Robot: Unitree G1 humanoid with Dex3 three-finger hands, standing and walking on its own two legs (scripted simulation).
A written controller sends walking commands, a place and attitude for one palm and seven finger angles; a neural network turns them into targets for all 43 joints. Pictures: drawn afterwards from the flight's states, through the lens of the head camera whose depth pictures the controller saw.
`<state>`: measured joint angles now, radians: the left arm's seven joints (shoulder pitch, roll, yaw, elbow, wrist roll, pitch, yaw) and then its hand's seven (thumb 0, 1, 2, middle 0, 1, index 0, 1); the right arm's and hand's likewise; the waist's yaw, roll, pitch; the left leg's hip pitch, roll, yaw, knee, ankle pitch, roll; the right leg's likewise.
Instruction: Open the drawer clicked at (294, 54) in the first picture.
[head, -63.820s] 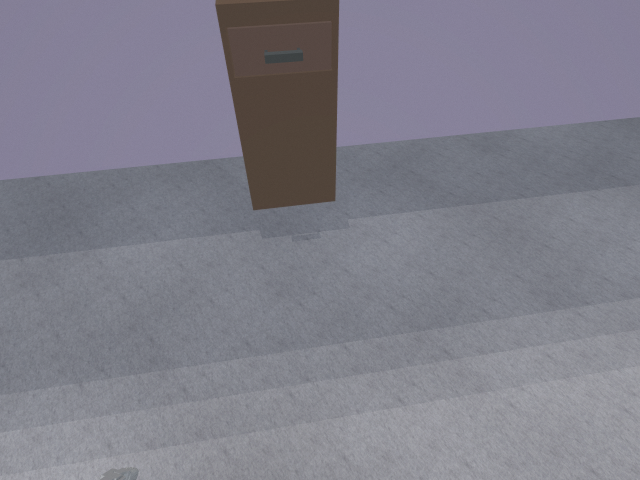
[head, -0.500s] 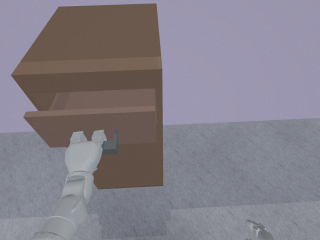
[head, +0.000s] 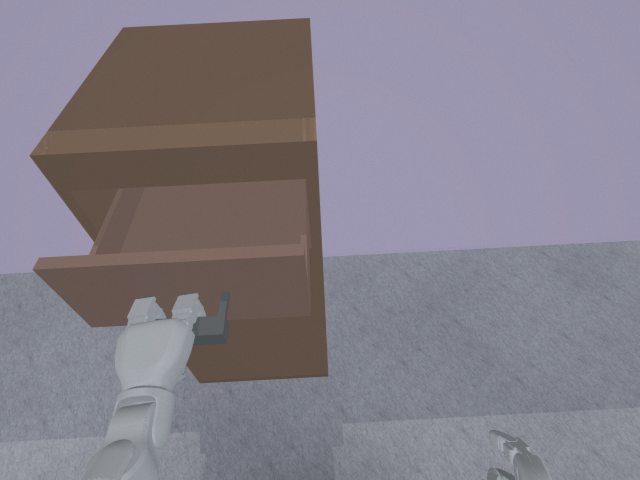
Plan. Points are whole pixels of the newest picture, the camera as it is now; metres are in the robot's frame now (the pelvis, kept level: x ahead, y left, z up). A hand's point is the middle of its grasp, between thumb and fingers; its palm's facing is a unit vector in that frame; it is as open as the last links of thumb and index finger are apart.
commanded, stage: pull the drawer open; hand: left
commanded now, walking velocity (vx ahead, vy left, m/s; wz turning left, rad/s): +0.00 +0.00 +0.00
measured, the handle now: (181, 316) +0.34 +0.22 +0.00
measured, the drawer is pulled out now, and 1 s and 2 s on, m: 0.15 0.26 0.30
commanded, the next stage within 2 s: open the thumb to release the handle in 1.60 s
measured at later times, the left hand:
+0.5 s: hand (165, 406) +0.22 +0.21 -0.02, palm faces -0.02 -0.09 -1.00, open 6.3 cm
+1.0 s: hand (155, 461) +0.16 +0.21 -0.02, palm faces -0.02 -0.09 -1.00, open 6.3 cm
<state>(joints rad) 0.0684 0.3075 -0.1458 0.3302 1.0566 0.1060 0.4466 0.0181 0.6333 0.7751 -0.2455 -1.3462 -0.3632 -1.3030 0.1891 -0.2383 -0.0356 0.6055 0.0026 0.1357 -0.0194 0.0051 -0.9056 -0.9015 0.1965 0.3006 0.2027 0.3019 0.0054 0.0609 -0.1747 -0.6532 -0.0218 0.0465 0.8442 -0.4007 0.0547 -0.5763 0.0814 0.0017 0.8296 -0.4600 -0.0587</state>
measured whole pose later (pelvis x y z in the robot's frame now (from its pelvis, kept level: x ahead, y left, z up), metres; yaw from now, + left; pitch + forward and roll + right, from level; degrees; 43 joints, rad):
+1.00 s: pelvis -0.01 -0.02 -0.01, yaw +1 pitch +11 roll +1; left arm 0.52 0.32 -0.13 -0.02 1.06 0.04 0.49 0.04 0.62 0.78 -0.24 -1.34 -0.38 -1.33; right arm 0.13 -0.23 -0.01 0.53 -0.02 0.12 0.02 0.01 -0.91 -0.90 0.20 0.30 0.20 0.30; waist 0.06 0.06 -0.17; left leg -0.69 -0.02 0.04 0.92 -0.43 0.03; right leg -0.62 0.08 -0.01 0.94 -0.51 -0.08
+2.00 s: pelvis +0.00 -0.02 -0.03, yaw +1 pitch +15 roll +1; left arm 0.71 0.35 -0.04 -0.17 1.05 -0.11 0.54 0.00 0.34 0.66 -0.33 -1.29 -0.37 -1.28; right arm 0.14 -0.23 -0.03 0.50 -0.05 0.12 0.04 0.01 -0.91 -0.90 0.20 0.30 0.20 0.30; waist 0.09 0.07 -0.20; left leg -0.81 -0.02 0.03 1.03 -0.48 0.03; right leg -0.74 0.09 -0.02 1.04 -0.57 -0.09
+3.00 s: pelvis -0.01 -0.02 +0.00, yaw +1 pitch +8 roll +0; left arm 0.62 0.40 -0.03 -0.17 0.95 0.01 0.40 0.00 -0.49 0.31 -0.33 -1.20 -0.34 -1.21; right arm 0.15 -0.24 -0.01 0.53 -0.01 0.09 0.00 0.01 -0.91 -0.90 0.20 0.30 0.20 0.30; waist 0.07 0.08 -0.17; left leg -0.60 -0.01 0.01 0.85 -0.39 0.02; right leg -0.52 0.10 -0.03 0.84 -0.46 -0.09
